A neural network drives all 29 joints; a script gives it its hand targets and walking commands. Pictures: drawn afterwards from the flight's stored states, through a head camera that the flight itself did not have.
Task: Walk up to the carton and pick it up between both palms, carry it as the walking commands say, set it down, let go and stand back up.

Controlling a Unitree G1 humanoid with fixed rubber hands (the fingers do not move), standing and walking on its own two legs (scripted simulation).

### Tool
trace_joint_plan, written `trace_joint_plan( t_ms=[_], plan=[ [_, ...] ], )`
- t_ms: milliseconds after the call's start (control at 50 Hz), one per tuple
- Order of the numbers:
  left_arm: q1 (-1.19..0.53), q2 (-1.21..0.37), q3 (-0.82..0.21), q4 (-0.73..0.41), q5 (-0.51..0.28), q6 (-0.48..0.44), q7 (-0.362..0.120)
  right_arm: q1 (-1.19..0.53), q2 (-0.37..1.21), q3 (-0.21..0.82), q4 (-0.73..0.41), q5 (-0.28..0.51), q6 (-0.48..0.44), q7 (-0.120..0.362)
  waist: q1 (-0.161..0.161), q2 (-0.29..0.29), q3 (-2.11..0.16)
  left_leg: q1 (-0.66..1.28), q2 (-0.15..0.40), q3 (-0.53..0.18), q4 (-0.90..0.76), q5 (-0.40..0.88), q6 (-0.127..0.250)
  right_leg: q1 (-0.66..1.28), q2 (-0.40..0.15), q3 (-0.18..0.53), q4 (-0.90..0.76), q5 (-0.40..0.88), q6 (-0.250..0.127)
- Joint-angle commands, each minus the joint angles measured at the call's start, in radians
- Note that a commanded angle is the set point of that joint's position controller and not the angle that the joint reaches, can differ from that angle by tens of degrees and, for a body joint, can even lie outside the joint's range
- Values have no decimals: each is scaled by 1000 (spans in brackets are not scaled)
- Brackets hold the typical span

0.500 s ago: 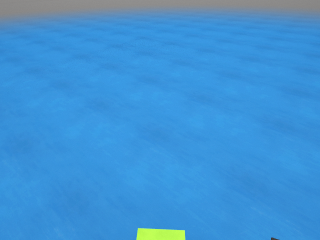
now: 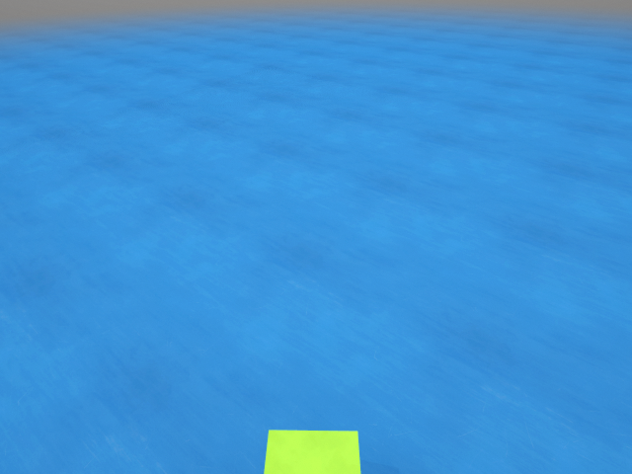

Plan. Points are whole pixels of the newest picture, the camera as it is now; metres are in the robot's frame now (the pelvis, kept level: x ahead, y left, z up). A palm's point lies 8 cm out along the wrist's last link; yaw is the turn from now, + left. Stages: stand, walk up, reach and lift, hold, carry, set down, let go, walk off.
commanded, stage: stand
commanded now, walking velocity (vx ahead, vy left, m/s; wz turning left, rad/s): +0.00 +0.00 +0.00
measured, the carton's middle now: out of the picture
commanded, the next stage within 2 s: none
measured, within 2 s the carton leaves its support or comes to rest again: neither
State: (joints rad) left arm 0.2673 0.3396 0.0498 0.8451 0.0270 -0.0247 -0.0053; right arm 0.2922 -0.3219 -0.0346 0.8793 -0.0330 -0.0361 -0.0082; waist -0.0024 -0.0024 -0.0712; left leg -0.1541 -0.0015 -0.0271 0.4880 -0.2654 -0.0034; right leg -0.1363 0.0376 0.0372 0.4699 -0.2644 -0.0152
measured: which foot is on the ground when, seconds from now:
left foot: down 0.00-1.00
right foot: down 0.00-1.00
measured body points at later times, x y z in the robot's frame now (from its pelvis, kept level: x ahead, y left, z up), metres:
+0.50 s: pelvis -0.02 +0.01 +0.00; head -0.06 +0.02 +0.45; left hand +0.07 +0.31 -0.12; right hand +0.06 -0.29 -0.11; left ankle +0.00 +0.12 -0.74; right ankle +0.00 -0.11 -0.74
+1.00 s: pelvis -0.02 +0.02 +0.01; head -0.04 +0.03 +0.45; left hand +0.07 +0.33 -0.12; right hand +0.06 -0.28 -0.12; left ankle +0.00 +0.12 -0.74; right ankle +0.00 -0.11 -0.74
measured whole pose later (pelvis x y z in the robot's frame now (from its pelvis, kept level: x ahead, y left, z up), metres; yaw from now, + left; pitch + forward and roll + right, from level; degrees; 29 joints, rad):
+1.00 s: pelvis -0.02 +0.02 +0.01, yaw -1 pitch -4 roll +0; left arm 0.16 0.37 0.00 1.05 0.01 -0.02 0.00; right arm 0.15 -0.35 -0.01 1.07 -0.01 -0.03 -0.01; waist 0.01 -0.01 0.02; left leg -0.14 -0.03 -0.01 0.41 -0.19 0.03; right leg -0.13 0.01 0.07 0.39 -0.19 0.02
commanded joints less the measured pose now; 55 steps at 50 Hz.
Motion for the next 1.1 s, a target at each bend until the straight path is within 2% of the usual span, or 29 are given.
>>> trace_joint_plan(
  t_ms=[0, 40, 100, 160, 240, 300, 340, 420, 500, 540, 640, 780, 800, 860, 880, 920, 960, 1080],
  plan=[
    [-79, 187, 34, -49, -3, -19, 4, -79, -200, -37, -49, 3, -16, -6, 3, 9, 147, -86, 91, -107, -131, 50, 31, -94, -108, 142, -140, 6, -17],
    [-80, 194, 33, -40, -5, -18, 3, -74, -202, -35, -33, 3, -16, -4, 3, -5, 136, -79, 87, -104, -135, 28, 29, -94, -111, 143, -148, -32, -16],
    [-81, 204, 29, -15, -7, -17, 5, -80, -202, -31, -10, 6, -14, -1, 0, 3, 167, -84, 85, -103, -137, 18, 30, -115, -115, 151, -164, -56, -15],
    [-84, 205, 25, 2, -10, -17, 3, -79, -210, -29, 11, 8, -18, -1, 1, 18, 151, -74, 91, -110, -142, 25, 32, -104, -115, 150, -158, -39, -15],
    [-102, 211, 19, 26, -11, -20, 3, -103, -214, -25, 27, 11, -14, -1, 4, 5, 148, -73, 98, -116, -158, 24, 35, -91, -117, 146, -161, -16, -13],
    [-97, 203, 12, 42, -13, -20, 3, -102, -217, -23, 43, 13, -18, -2, 4, 24, 139, -65, 100, -120, -165, 16, 36, -82, -119, 151, -159, -10, -16],
    [-105, 209, 10, 56, -13, -18, 3, -113, -225, -22, 54, 14, -15, -3, 4, 4, 142, -65, 100, -122, -166, 24, 36, -79, -118, 146, -166, -8, -13],
    [-111, 218, 9, 76, -14, -18, 4, -123, -222, -19, 69, 17, -14, -1, 7, 9, 138, -56, 97, -118, -165, 42, 31, -76, -120, 141, -170, -6, -8],
    [-117, 209, 3, 92, -13, -14, 4, -139, -234, -17, 81, 16, -12, -3, 9, 30, 146, -71, 103, -126, -191, -3, 34, -69, -114, 137, -166, -3, -7],
    [-119, 212, 0, 99, -15, -12, 3, -136, -241, -19, 87, 19, -10, -3, 3, 9, 140, -68, 105, -131, -197, -17, 33, -67, -113, 133, -165, -1, -6],
    [-135, 216, -3, 111, -16, -14, 5, -155, -234, -15, 100, 19, -11, -1, 4, 18, 129, -60, 107, -134, -207, -14, 35, -57, -115, 130, -168, 19, -3],
    [-134, 225, -5, 137, -16, -14, 6, -157, -234, -13, 120, 25, -9, 0, 5, 25, 110, -45, 107, -129, -201, 30, 34, -33, -123, 130, -164, 51, 0],
    [-136, 226, -5, 143, -17, -12, 6, -158, -237, -13, 126, 24, -9, -2, 5, 4, 121, -43, 111, -130, -198, 47, 36, -40, -124, 131, -167, 58, -3],
    [-147, 218, -9, 144, -16, -14, 6, -182, -235, -11, 125, 23, -9, -3, 7, 24, 100, -31, 108, -122, -200, 61, 33, -30, -127, 129, -164, 77, -1],
    [-152, 218, -11, 151, -17, -12, 7, -178, -235, -11, 133, 24, -6, -3, 4, 8, 103, -21, 110, -124, -202, 73, 32, -32, -125, 127, -164, 85, 1],
    [-149, 213, -12, 154, -19, -9, 7, -179, -245, -11, 139, 26, -9, -3, 8, 22, 102, -25, 108, -118, -204, 88, 32, -22, -129, 130, -164, 98, -1],
    [-153, 214, -14, 157, -19, -8, 9, -174, -235, -9, 142, 25, -7, -3, 6, 9, 111, -22, 110, -114, -201, 101, 32, -28, -133, 127, -170, 104, -1],
    [-167, 224, -13, 168, -16, -6, 10, -199, -243, -11, 151, 22, -5, -2, 2, 11, 107, -19, 114, -123, -221, 47, 32, -30, -131, 119, -170, 77, 3]
  ],
)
